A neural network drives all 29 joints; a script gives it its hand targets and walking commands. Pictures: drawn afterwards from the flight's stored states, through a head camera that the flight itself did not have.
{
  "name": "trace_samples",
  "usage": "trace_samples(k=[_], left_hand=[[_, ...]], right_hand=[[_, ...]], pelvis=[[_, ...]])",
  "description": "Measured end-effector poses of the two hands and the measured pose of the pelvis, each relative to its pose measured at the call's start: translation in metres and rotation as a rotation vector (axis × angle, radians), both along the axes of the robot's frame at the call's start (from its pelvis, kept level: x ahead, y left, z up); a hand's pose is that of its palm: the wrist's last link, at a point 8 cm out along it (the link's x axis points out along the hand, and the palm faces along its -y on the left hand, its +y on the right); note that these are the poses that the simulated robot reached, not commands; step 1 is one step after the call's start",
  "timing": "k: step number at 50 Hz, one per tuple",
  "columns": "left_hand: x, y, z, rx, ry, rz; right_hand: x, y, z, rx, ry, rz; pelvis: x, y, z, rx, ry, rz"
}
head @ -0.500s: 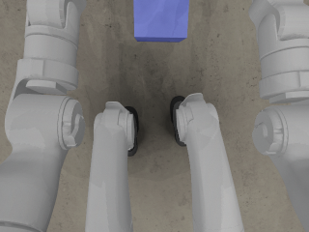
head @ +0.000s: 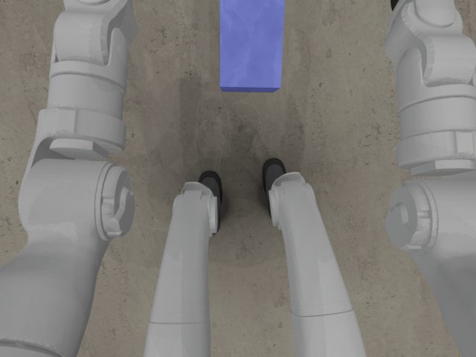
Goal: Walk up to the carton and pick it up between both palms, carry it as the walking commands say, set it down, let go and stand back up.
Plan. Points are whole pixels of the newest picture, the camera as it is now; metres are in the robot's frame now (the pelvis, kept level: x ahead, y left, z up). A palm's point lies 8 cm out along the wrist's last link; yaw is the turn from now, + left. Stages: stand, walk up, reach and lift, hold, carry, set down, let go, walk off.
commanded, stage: set down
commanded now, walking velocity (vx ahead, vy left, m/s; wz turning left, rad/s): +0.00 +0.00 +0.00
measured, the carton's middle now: (250, 41) +0.59 -0.05 -0.56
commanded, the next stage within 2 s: let go in 0.16 s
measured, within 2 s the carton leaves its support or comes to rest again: neither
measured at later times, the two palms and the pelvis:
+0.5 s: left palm (66, 7) +0.52 +0.16 -0.07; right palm (450, 2) +0.49 -0.21 -0.06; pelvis +0.09 -0.01 +0.08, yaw +0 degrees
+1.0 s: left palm out of the picture +0.33 +0.23 +0.04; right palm out of the picture +0.30 -0.22 +0.06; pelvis +0.13 +0.02 +0.14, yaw -1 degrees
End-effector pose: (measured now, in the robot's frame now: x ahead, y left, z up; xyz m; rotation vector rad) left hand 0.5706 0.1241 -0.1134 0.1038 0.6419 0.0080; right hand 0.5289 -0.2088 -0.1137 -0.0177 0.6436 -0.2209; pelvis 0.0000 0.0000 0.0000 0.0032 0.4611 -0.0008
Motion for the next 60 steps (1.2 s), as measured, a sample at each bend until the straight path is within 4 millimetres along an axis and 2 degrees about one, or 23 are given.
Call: trace_samples(k=[8, 11, 14, 18, 22, 32, 39, 50, 55, 60], left_hand=[[0.005, -0.001, 0.042, 0.009, 0.037, 0.003], [0.007, -0.001, 0.046, 0.019, 0.033, 0.002], [0.002, 0.004, 0.041, 0.040, 0.042, 0.018], [-0.019, 0.016, 0.032, 0.074, 0.078, 0.064], [-0.043, 0.026, 0.034, 0.089, 0.107, 0.081], [-0.083, 0.044, 0.088, 0.088, 0.096, 0.043], [-0.129, 0.066, 0.117, 0.073, 0.104, 0.029], [-0.237, 0.105, 0.154, 0.069, 0.168, 0.040], [-0.272, 0.121, 0.170, 0.083, 0.170, 0.036], [-0.294, 0.129, 0.178, 0.090, 0.180, 0.032]], right_hand=[[0.002, 0.007, 0.037, -0.022, 0.041, 0.013], [0.004, 0.012, 0.040, -0.037, 0.046, 0.033], [0.003, 0.014, 0.037, -0.054, 0.059, 0.067], [-0.010, 0.010, 0.032, -0.063, 0.097, 0.107], [-0.027, 0.001, 0.043, -0.072, 0.127, 0.131], [-0.074, -0.003, 0.096, -0.075, 0.148, 0.181], [-0.126, -0.006, 0.129, -0.080, 0.159, 0.169], [-0.225, -0.007, 0.170, -0.076, 0.200, 0.151], [-0.251, -0.006, 0.180, -0.086, 0.203, 0.178], [-0.258, -0.003, 0.184, -0.075, 0.195, 0.205]], pelvis=[[0.021, -0.001, 0.021, -0.001, 0.162, 0.001], [0.029, -0.002, 0.026, -0.003, 0.197, 0.002], [0.037, -0.003, 0.035, -0.004, 0.208, 0.004], [0.053, -0.005, 0.052, -0.005, 0.205, 0.005], [0.073, -0.005, 0.067, -0.006, 0.194, 0.005], [0.112, -0.003, 0.096, -0.003, 0.127, 0.000], [0.126, 0.005, 0.113, -0.011, 0.016, -0.010], [0.129, 0.018, 0.136, -0.014, -0.266, -0.021], [0.125, 0.021, 0.140, -0.016, -0.385, -0.018], [0.118, 0.021, 0.140, -0.013, -0.478, -0.017]])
